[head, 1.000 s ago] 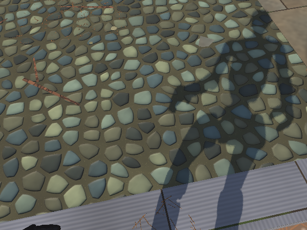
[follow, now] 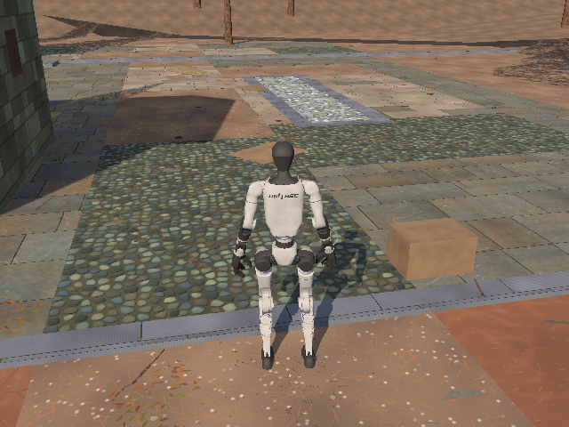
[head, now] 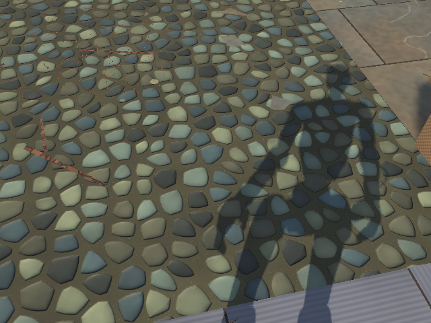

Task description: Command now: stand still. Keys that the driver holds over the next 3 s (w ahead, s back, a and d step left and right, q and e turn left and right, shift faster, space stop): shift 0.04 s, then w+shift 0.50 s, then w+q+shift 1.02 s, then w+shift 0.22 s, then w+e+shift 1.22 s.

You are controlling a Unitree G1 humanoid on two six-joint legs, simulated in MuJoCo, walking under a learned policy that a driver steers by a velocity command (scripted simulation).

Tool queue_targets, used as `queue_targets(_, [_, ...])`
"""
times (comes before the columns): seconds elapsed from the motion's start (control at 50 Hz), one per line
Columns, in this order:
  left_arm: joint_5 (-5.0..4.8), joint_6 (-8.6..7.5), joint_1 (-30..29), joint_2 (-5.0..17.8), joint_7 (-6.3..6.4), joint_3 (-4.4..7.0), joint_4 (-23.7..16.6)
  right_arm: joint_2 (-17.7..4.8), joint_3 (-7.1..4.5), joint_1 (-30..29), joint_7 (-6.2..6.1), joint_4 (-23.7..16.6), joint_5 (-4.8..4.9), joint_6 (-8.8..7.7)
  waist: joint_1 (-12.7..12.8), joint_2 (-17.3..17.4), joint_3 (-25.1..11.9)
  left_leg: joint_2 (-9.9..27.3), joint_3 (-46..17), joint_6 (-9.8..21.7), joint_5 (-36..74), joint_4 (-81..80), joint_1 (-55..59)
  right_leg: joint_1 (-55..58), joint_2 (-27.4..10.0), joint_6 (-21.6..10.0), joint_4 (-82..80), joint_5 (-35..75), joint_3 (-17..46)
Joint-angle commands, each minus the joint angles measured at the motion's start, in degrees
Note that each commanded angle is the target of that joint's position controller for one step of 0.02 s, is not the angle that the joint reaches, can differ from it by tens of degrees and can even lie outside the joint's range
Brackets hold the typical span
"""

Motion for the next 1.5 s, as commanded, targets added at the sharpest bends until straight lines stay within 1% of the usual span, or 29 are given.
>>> queue_targets(0.02, [-0.01,-0.50,0.74,5.93,0.25,0.98,-0.49,-6.43,-1.17,0.41,-0.26,-1.21,0.03,-0.53,0.03,1.07,-1.01,3.59,-3.82,0.68,12.20,-5.69,-1.67,0.85,-1.21,-0.98,-2.93,11.35,0.93])
queue_targets(0.08, [-0.98,-0.60,1.95,5.44,0.20,1.06,0.80,-9.74,-2.44,4.15,-0.79,0.60,1.14,0.11,-1.39,5.24,-1.73,5.20,-8.52,4.25,-20.95,-9.99,-0.12,-4.94,3.61,-1.70,4.87,-11.82,-5.10])
queue_targets(0.14, [-2.40,-3.89,-9.47,5.63,-1.33,1.01,-5.84,-13.68,-3.97,7.97,-1.33,0.77,1.25,-1.88,-4.38,11.47,9.83,24.74,-36.62,15.15,-36.75,-25.57,-1.41,-28.26,-3.15,-3.46,30.18,-14.66,-1.06])
queue_targets(0.26, [-1.71,-7.82,-5.19,2.70,-3.08,0.80,-4.23,-11.15,-3.92,4.07,-0.77,-2.38,2.13,-3.71,-0.73,7.40,1.12,13.16,-13.30,8.13,-11.86,-21.64,-0.58,-17.81,-4.04,-2.56,15.32,-2.36,-5.36])
queue_targets(0.28, [3.13,-5.49,-5.67,2.57,-5.26,0.69,-5.53,-11.36,-4.19,5.94,0.20,-0.31,-1.95,-3.20,-0.37,8.54,0.69,10.76,-10.09,8.90,-14.33,-21.50,-3.39,-12.55,-0.78,-2.60,10.50,-5.35,-9.33])
queue_targets(0.36, [1.76,-4.21,11.58,4.71,-4.38,2.01,-1.66,-10.42,-4.61,1.33,1.13,-1.92,-1.23,-2.89,8.13,2.78,0.13,9.06,-6.28,9.32,-13.60,-5.71,-20.73,13.79,1.94,-3.66,3.56,-0.98,-12.96])
queue_targets(0.38, [2.47,-5.41,22.91,8.68,-3.53,3.20,1.39,-6.70,-3.54,-2.21,1.34,-3.32,-2.12,-3.26,14.21,-8.84,-2.61,3.29,0.04,7.64,-5.65,18.47,-27.47,22.14,-4.90,-4.39,-2.83,-10.98,-2.44])
queue_targets(0.4, [3.49,-6.37,28.32,13.44,-3.01,3.12,2.02,1.12,-1.68,-6.96,1.34,-7.98,-1.91,-4.09,14.25,-21.79,-3.97,-4.70,-3.53,6.23,-14.44,39.53,-41.52,22.33,-18.91,-6.72,-15.29,-34.82,27.69])
queue_targets(0.42, [3.23,-6.00,19.12,12.62,-3.03,2.52,0.53,-0.13,-1.86,-4.12,2.00,-9.21,-0.91,-4.27,7.13,-14.66,-1.44,-2.45,-11.40,7.39,-6.90,48.45,-47.48,16.43,-22.91,-10.74,-21.62,-45.39,41.65])
queue_targets(0.46, [1.68,-6.54,8.69,8.09,-3.66,1.49,-3.05,-4.83,-2.63,-2.24,3.15,-8.09,-1.61,-4.54,1.59,-2.33,1.06,4.96,-8.52,5.99,4.85,50.93,-46.96,9.33,-19.34,-10.61,-17.74,-32.55,26.86])
queue_targets(0.5, [1.62,-7.66,8.69,4.97,-3.65,0.31,-2.50,-3.91,-2.47,0.24,3.96,-7.18,-3.17,-3.19,-0.81,-3.66,-0.51,7.39,-4.61,3.46,6.67,53.53,-42.45,4.53,-14.09,-9.92,-19.05,-23.90,16.93])
queue_targets(0.7, [1.01,-9.77,19.71,1.92,-1.81,-1.80,0.41,-1.21,-0.12,-17.60,4.11,-15.80,-1.05,0.11,1.14,-1.18,8.12,3.36,3.68,4.81,10.38,39.80,-47.72,5.74,-10.35,-7.72,-28.83,12.32,-9.89])
queue_targets(0.78, [1.20,-9.22,21.03,6.80,-0.54,-1.32,-0.30,-0.46,0.82,-15.83,4.09,-15.93,-0.99,-0.13,-1.19,-6.60,0.85,-3.03,14.53,9.38,6.81,26.50,-28.70,15.44,-12.72,-5.16,-16.76,78.04,-17.25])
queue_targets(0.82, [3.14,-7.29,18.00,11.83,0.29,0.60,-2.25,-5.09,-0.99,-0.35,3.67,-12.46,-0.08,-0.36,-9.34,-11.82,-9.02,-7.51,13.09,12.08,-3.12,24.02,-16.40,21.22,-15.00,-5.14,6.68,94.49,-17.34])
queue_targets(0.86, [2.13,-6.59,12.81,13.68,-0.73,2.12,-5.65,-11.87,-4.61,15.76,2.99,-7.66,-0.21,-1.01,-16.73,-8.17,-15.13,-6.15,-1.13,15.59,-9.88,12.00,7.46,5.59,-12.31,-5.64,41.79,70.40,-15.68])
queue_targets(0.88, [1.64,-8.14,8.98,3.02,-2.79,0.15,-10.82,-16.72,-6.51,10.80,2.24,-6.86,0.04,0.18,-8.71,14.30,-11.85,7.69,-33.97,22.46,-18.95,-2.12,20.48,-26.72,3.65,-1.56,65.94,0.60,-12.14])
queue_targets(0.9, [1.92,-10.28,5.27,6.10,-3.57,0.06,-16.19,-17.93,-6.90,8.23,2.08,-8.01,-0.14,0.52,-7.05,8.72,-15.32,12.46,-54.55,26.89,-20.79,-11.41,23.79,-38.09,3.95,-3.02,72.18,-0.30,1.94])
queue_targets(0.96, [2.64,-10.64,0.16,3.42,-3.36,-1.50,-19.15,-8.56,-5.21,9.17,0.85,-4.96,-1.26,-1.24,-1.19,-6.79,-0.69,9.09,-38.96,19.87,-6.57,-13.83,3.90,-37.77,-3.63,-3.64,63.48,-1.90,3.20])
queue_targets(1.02, [4.64,-6.44,1.63,2.81,-3.43,-2.66,-20.87,-7.22,-3.80,6.36,0.66,-6.35,-0.05,-3.52,3.48,-4.41,2.70,2.33,-26.75,18.19,-0.93,-14.66,-9.60,-34.89,-6.61,-1.38,55.18,-5.23,0.92])
queue_targets(1.1, [3.76,-6.01,-13.71,3.72,-4.48,-3.88,-28.36,-10.24,-4.50,11.23,0.55,-6.80,0.32,-4.79,-1.04,-2.25,6.35,-1.78,-21.95,15.95,20.86,-19.33,-15.54,-27.74,-5.43,1.17,28.16,9.44,-4.92])
queue_targets(1.18, [1.82,-6.18,-17.70,3.54,-4.41,-4.36,-30.27,-12.86,-5.77,16.28,0.86,-6.20,1.19,-4.26,-5.55,2.89,0.13,-0.70,-21.79,11.14,45.19,-15.11,-0.60,-19.62,0.54,-1.06,10.06,21.02,-6.59])
queue_targets(1.22, [1.56,-6.37,-13.40,6.39,-3.27,-3.28,-29.74,-14.24,-6.19,14.37,0.56,-7.02,1.11,-4.44,-2.94,4.78,-4.82,-0.35,-22.49,8.33,58.33,-6.31,3.24,-8.38,3.08,-2.19,4.52,19.45,-5.03])
queue_targets(1.26, [0.51,-6.78,3.33,12.59,-1.44,-0.39,-25.80,-18.00,-7.07,8.42,0.95,-8.77,0.19,-4.89,7.46,5.87,-14.20,-0.33,-24.12,6.37,57.74,13.93,1.98,10.42,1.73,-2.71,2.87,13.64,-1.86])
queue_targets(1.28, [1.26,-6.87,16.06,15.83,-0.20,1.37,-22.30,-15.16,-6.49,4.64,1.23,-10.18,-0.35,-5.44,13.21,3.52,-19.13,-2.45,-21.88,6.04,45.94,28.73,-6.50,24.73,-3.39,-3.57,5.78,5.88,0.91])
queue_targets(1.3, [3.07,-6.82,24.14,17.22,0.42,1.89,-19.91,-4.17,-3.63,4.31,0.89,-12.09,-1.29,-5.53,12.54,-10.50,-21.49,-6.15,-15.96,6.81,-12.17,48.06,-20.26,36.10,-18.62,-3.45,8.73,3.32,13.42])
queue_targets(1.32, [4.65,-6.76,15.33,19.37,-0.71,2.58,-21.72,-4.92,-2.74,14.33,0.38,-15.54,3.10,-4.67,3.22,-23.15,-29.57,-6.90,-11.22,5.59,-12.43,58.28,-32.27,39.68,-29.08,-10.32,-3.90,-9.49,45.03])
queue_targets(1.34, [3.94,-6.29,7.44,11.26,-1.38,1.76,-24.08,-9.78,-3.16,8.67,-0.10,-12.76,0.73,-3.29,4.26,-8.04,-19.37,-1.31,-9.07,5.72,-2.90,56.58,-34.45,28.21,-23.72,-10.27,-9.23,-22.65,38.66])
queue_targets(1.38, [3.73,-6.47,5.24,6.59,-2.01,0.51,-21.74,-9.81,-3.63,3.08,1.74,-13.42,-0.83,-1.71,2.89,1.55,-7.43,1.95,-7.33,4.61,1.43,53.33,-33.41,13.70,-19.48,-9.43,-10.96,-11.47,23.09])
queue_targets(1.5, [1.04,-9.13,9.74,5.05,-3.41,0.01,-14.03,-4.13,-1.15,-6.35,5.03,-21.44,-1.83,1.24,-1.25,-4.33,1.30,7.17,-4.17,4.29,8.04,46.75,-36.65,1.69,-14.73,-4.90,-16.69,14.82,-4.35])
